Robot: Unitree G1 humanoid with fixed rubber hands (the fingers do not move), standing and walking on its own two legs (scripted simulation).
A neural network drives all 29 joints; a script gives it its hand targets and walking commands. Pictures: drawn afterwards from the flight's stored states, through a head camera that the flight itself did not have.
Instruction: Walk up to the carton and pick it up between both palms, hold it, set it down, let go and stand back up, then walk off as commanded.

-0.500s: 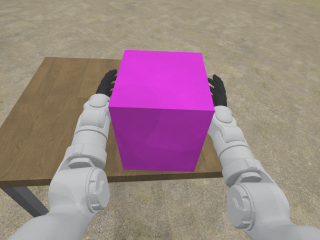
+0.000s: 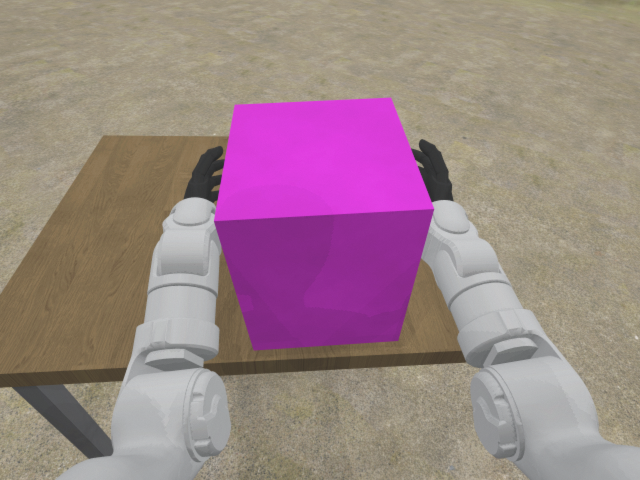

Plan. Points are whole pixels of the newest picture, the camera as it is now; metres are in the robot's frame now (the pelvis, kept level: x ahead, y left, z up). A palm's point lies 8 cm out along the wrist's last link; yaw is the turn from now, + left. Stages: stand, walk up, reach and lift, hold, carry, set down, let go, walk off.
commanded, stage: reach and lift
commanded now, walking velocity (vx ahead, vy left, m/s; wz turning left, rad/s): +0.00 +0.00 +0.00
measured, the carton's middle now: (320, 228) +0.39 -0.01 +0.13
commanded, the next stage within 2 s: hold in 1.38 s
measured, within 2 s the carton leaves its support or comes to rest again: neither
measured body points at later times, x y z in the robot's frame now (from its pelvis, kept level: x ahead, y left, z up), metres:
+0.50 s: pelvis +0.00 +0.00 +0.00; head -0.03 +0.03 +0.45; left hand +0.41 +0.14 +0.18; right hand +0.40 -0.15 +0.20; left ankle +0.06 +0.13 -0.75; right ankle -0.02 -0.13 -0.75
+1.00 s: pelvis +0.00 +0.00 +0.00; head -0.04 +0.03 +0.45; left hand +0.40 +0.14 +0.20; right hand +0.40 -0.15 +0.22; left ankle +0.06 +0.13 -0.75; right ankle -0.02 -0.13 -0.75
